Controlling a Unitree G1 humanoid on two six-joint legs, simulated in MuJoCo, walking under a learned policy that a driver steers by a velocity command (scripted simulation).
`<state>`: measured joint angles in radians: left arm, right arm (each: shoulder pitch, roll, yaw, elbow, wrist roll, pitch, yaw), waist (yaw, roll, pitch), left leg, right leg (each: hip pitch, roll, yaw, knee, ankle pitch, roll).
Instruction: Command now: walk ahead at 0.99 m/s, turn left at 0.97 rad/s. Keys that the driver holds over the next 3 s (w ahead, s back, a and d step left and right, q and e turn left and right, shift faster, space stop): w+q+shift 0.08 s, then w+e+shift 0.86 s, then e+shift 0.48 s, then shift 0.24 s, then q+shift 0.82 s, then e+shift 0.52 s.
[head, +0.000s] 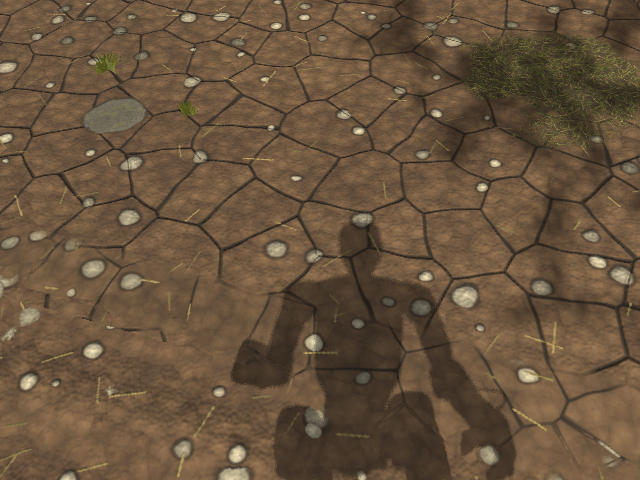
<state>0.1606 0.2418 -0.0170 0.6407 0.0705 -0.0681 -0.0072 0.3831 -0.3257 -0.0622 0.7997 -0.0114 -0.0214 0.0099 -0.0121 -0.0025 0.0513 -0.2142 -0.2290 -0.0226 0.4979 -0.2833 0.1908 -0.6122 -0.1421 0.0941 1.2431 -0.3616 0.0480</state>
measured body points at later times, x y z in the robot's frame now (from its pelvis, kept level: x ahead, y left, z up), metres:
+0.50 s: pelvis +0.48 -0.05 +0.02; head +0.50 -0.04 +0.46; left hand +0.38 +0.23 -0.11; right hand +0.72 -0.26 -0.04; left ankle +0.58 +0.10 -0.67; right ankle +0.42 -0.12 -0.73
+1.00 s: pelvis +0.93 -0.06 -0.01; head +0.96 -0.08 +0.44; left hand +1.29 +0.04 -0.05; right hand +0.75 -0.30 -0.12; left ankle +0.80 +0.11 -0.72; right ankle +1.07 -0.22 -0.67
